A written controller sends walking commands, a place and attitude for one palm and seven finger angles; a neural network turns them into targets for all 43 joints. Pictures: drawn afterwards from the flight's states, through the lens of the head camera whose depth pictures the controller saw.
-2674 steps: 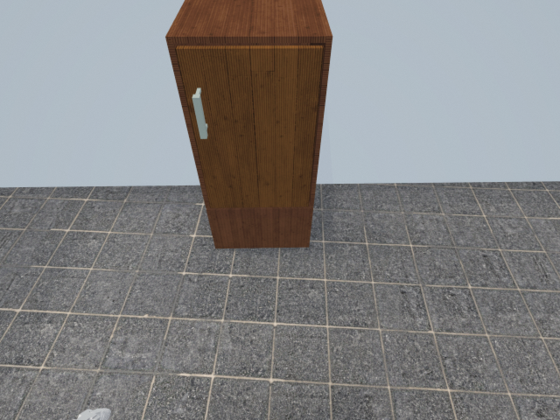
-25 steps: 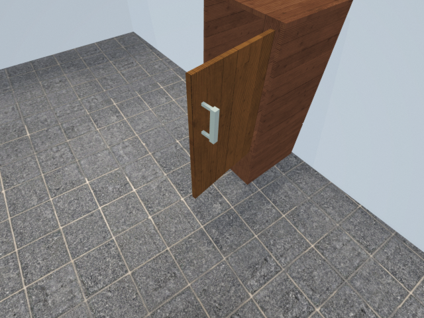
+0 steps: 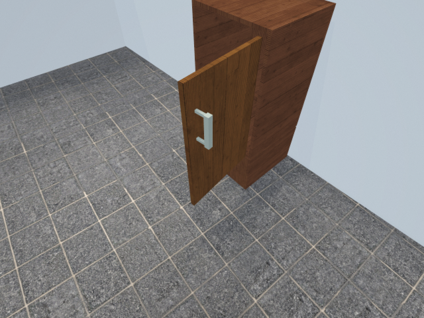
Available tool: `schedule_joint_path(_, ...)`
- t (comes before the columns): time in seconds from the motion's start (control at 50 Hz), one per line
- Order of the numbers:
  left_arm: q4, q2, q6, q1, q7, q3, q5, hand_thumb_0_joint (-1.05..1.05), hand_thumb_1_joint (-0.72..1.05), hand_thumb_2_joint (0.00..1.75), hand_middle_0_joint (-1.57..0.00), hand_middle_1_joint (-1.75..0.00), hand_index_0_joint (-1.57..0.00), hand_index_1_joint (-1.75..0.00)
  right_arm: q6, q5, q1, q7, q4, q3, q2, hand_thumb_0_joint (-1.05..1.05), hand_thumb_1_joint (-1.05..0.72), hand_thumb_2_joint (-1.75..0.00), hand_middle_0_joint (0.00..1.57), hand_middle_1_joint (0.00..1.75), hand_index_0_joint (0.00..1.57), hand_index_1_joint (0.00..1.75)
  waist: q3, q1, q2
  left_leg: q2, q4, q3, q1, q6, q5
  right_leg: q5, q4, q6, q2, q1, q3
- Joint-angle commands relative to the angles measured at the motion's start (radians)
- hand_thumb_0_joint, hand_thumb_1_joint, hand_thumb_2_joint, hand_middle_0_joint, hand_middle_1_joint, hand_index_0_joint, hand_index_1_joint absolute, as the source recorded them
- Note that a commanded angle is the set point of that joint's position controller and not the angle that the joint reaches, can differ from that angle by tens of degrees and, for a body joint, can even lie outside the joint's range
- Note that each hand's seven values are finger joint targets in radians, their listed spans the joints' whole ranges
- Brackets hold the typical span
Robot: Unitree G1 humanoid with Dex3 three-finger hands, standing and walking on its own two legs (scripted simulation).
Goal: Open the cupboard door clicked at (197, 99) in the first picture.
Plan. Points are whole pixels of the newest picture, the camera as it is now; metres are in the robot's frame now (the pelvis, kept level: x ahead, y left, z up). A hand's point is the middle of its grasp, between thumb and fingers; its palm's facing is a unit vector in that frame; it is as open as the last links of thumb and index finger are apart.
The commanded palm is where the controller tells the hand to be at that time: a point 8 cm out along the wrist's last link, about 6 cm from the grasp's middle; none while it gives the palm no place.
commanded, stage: let the arm hang, fingers relaxed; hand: left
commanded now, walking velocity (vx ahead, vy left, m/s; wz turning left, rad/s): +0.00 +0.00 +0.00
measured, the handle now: (203, 129) +0.65 +0.06 -0.06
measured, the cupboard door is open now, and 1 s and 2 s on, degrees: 98 98 98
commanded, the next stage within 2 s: look to check the result in 0.14 s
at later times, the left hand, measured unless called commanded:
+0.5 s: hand out of the picture -0.01 +0.15 -0.18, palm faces +0.04 -0.98 -0.18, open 7.4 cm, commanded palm none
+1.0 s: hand out of the picture +0.02 +0.14 -0.17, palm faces +0.04 -0.98 -0.18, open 7.4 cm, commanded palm none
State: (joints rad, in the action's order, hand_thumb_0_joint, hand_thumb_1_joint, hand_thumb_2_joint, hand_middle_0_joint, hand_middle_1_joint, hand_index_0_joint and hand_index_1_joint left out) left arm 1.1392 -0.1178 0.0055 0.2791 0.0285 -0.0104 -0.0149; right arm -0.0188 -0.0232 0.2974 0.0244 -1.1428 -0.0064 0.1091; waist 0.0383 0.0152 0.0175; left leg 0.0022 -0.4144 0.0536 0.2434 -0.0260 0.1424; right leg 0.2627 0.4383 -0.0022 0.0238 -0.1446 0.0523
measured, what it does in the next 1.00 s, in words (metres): stands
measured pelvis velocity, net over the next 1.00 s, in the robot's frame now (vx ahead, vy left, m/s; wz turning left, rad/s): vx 0.03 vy -0.02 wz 0.00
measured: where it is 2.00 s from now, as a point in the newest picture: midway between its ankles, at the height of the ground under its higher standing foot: outside the picture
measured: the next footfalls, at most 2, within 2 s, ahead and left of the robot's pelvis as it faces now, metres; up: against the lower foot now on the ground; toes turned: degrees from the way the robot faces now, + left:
none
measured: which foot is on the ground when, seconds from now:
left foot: down 0.00-1.00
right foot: down 0.00-1.00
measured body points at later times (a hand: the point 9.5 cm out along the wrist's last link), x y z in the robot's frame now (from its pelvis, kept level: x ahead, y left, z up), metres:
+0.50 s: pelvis +0.01 -0.01 +0.00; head +0.03 -0.02 +0.45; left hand -0.01 +0.20 -0.16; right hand +0.00 -0.22 -0.17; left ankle +0.05 +0.10 -0.74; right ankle -0.02 -0.12 -0.74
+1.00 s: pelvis +0.03 -0.02 +0.00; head +0.05 -0.02 +0.45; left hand +0.02 +0.20 -0.16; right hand +0.02 -0.23 -0.16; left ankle +0.05 +0.10 -0.74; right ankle -0.02 -0.12 -0.74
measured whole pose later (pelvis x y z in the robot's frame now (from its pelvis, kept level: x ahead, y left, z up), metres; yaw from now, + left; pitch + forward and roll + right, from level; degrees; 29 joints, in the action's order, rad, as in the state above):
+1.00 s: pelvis +0.03 -0.02 +0.00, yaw +0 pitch -2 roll +0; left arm 1.15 -0.13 0.00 0.28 0.03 -0.01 -0.01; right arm -0.01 -0.02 0.26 0.03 -1.15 0.00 0.13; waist 0.07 0.01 0.01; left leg -0.02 -0.41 0.04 0.20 0.01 0.18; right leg 0.29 0.39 0.02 0.00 -0.08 0.06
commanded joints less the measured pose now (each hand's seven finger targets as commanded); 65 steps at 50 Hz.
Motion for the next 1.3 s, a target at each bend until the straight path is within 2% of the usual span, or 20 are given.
schedule_joint_path(0.0,-0.012,-0.099,-0.012,0.095,0.013,-0.022,0.003,0.0,0.9,0.9,-0.2,-0.3,-0.2,-0.3,0.018,0.001,0.065,0.013,0.022,-0.021,0.094,0.0,-0.9,-0.9,0.2,0.3,0.2,0.3,0.067,-0.013,-0.01,-0.099,0.106,-0.114,-0.01,-0.007,0.092,0.001,-0.101,0.041,0.063,-0.092,-0.064)
schedule_joint_path(0.08,-0.011,-0.097,-0.012,0.088,0.012,-0.023,0.004,0.0,0.9,0.9,-0.2,-0.3,-0.2,-0.3,0.019,0.0,0.066,0.013,0.018,-0.02,0.087,0.0,-0.9,-0.9,0.2,0.3,0.2,0.3,0.067,-0.007,0.007,-0.097,0.102,-0.11,-0.02,-0.005,0.074,-0.006,-0.102,0.041,0.067,-0.093,-0.067)
schedule_joint_path(0.12,-0.011,-0.097,-0.013,0.092,0.012,-0.022,0.005,0.0,0.9,0.9,-0.2,-0.3,-0.2,-0.3,0.017,0.001,0.061,0.013,0.02,-0.021,0.086,0.0,-0.9,-0.9,0.2,0.3,0.2,0.3,0.065,-0.008,-0.015,-0.096,0.093,-0.107,-0.026,-0.006,0.07,-0.001,-0.111,0.042,0.069,-0.097,-0.069)
schedule_joint_path(0.22,-0.01,-0.098,-0.017,0.089,0.013,-0.02,0.006,0.0,0.9,0.9,-0.2,-0.3,-0.2,-0.3,0.017,0.002,0.058,0.013,0.02,-0.02,0.088,0.0,-0.9,-0.9,0.2,0.3,0.2,0.3,0.059,-0.005,-0.026,-0.096,0.072,-0.096,-0.051,-0.003,0.019,-0.023,-0.117,0.043,0.072,-0.096,-0.073)
schedule_joint_path(0.26,-0.007,-0.095,-0.017,0.091,0.012,-0.019,0.006,0.0,0.9,0.9,-0.2,-0.3,-0.2,-0.3,0.016,0.002,0.053,0.014,0.019,-0.02,0.09,0.0,-0.9,-0.9,0.2,0.3,0.2,0.3,0.06,-0.004,-0.006,-0.097,0.075,-0.096,-0.057,-0.003,0.026,-0.017,-0.122,0.043,0.073,-0.103,-0.078)
schedule_joint_path(0.3,-0.008,-0.097,-0.019,0.095,0.013,-0.019,0.006,0.0,0.9,0.9,-0.2,-0.3,-0.2,-0.3,0.015,0.004,0.055,0.014,0.021,-0.02,0.093,0.0,-0.9,-0.9,0.2,0.3,0.2,0.3,0.059,-0.006,-0.023,-0.098,0.068,-0.092,-0.058,-0.002,0.017,-0.021,-0.125,0.044,0.07,-0.098,-0.079)
schedule_joint_path(0.36,-0.004,-0.099,-0.017,0.095,0.012,-0.017,0.008,0.0,0.9,0.9,-0.2,-0.3,-0.2,-0.3,0.015,0.003,0.047,0.014,0.016,-0.017,0.092,0.0,-0.9,-0.9,0.2,0.3,0.2,0.3,0.064,-0.005,-0.012,-0.097,0.07,-0.093,-0.061,-0.001,0.019,-0.021,-0.126,0.044,0.072,-0.1,-0.079)
schedule_joint_path(0.52,-0.001,-0.101,-0.023,0.094,0.014,-0.017,0.008,0.0,0.9,0.9,-0.2,-0.3,-0.2,-0.3,0.02,0.005,0.039,0.017,0.014,-0.016,0.099,0.0,-0.9,-0.9,0.2,0.3,0.2,0.3,0.035,-0.005,-0.027,-0.105,0.055,-0.091,-0.086,-0.003,-0.076,-0.096,-0.129,0.042,0.077,-0.061,-0.075)
schedule_joint_path(0.64,0.001,-0.099,-0.021,0.091,0.014,-0.015,0.009,0.0,0.9,0.9,-0.2,-0.3,-0.2,-0.3,0.018,0.003,0.035,0.017,0.01,-0.013,0.1,0.0,-0.9,-0.9,0.2,0.3,0.2,0.3,0.064,-0.006,-0.008,-0.102,0.059,-0.09,-0.08,0.001,-0.069,-0.09,-0.139,0.042,0.076,-0.063,-0.075)
schedule_joint_path(0.78,-0.002,-0.103,-0.02,0.082,0.012,-0.017,0.01,0.0,0.9,0.9,-0.2,-0.3,-0.2,-0.3,0.02,0.003,0.033,0.018,0.01,-0.011,0.107,0.0,-0.9,-0.9,0.2,0.3,0.2,0.3,0.055,-0.007,-0.003,-0.102,0.064,-0.092,-0.081,0.002,-0.068,-0.088,-0.137,0.043,0.075,-0.05,-0.073)
schedule_joint_path(0.9,-0.004,-0.102,-0.022,0.088,0.012,-0.017,0.01,0.0,0.9,0.9,-0.2,-0.3,-0.2,-0.3,0.019,0.004,0.029,0.019,0.013,-0.013,0.11,0.0,-0.9,-0.9,0.2,0.3,0.2,0.3,0.055,-0.012,-0.033,-0.103,0.056,-0.091,-0.09,0.001,-0.081,-0.096,-0.143,0.043,0.073,-0.052,-0.073)
schedule_joint_path(0.92,-0.004,-0.103,-0.021,0.085,0.012,-0.017,0.01,0.0,0.9,0.9,-0.2,-0.3,-0.2,-0.3,0.02,0.003,0.03,0.019,0.01,-0.012,0.108,0.0,-0.9,-0.9,0.2,0.3,0.2,0.3,0.056,-0.008,-0.014,-0.103,0.057,-0.09,-0.089,0.002,-0.083,-0.101,-0.141,0.043,0.076,-0.05,-0.073)
schedule_joint_path(1.04,-0.005,-0.106,-0.023,0.083,0.012,-0.019,0.01,0.0,0.9,0.9,-0.2,-0.3,-0.2,-0.3,0.024,0.004,0.035,0.021,0.01,-0.01,0.108,0.0,-0.9,-0.9,0.2,0.3,0.2,0.3,0.032,-0.01,-0.011,-0.107,0.054,-0.09,-0.103,-0.001,-0.13,-0.147,-0.132,0.043,0.076,-0.024,-0.071)
schedule_joint_path(1.1,-0.005,-0.108,-0.026,0.093,0.013,-0.019,0.01,0.0,0.9,0.9,-0.2,-0.3,-0.2,-0.3,0.024,0.006,0.035,0.022,0.011,-0.011,0.115,0.0,-0.9,-0.9,0.2,0.3,0.2,0.3,0.027,-0.012,-0.045,-0.107,0.047,-0.089,-0.108,-0.001,-0.146,-0.177,-0.136,0.043,0.077,-0.016,-0.067)
schedule_joint_path(1.16,-0.005,-0.105,-0.024,0.095,0.014,-0.018,0.011,0.0,0.9,0.9,-0.2,-0.3,-0.2,-0.3,0.024,0.004,0.032,0.022,0.007,-0.01,0.11,0.0,-0.9,-0.9,0.2,0.3,0.2,0.3,0.032,-0.012,-0.01,-0.106,0.047,-0.086,-0.113,-0.001,-0.155,-0.189,-0.133,0.043,0.08,-0.016,-0.071)
schedule_joint_path(1.28,-0.003,-0.105,-0.024,0.095,0.014,-0.018,0.011,0.0,0.9,0.9,-0.2,-0.3,-0.2,-0.3,0.022,0.004,0.034,0.023,0.003,-0.009,0.11,0.0,-0.9,-0.9,0.2,0.3,0.2,0.3,0.048,-0.01,-0.013,-0.105,0.052,-0.086,-0.108,0.002,-0.137,-0.17,-0.141,0.044,0.078,-0.018,-0.069)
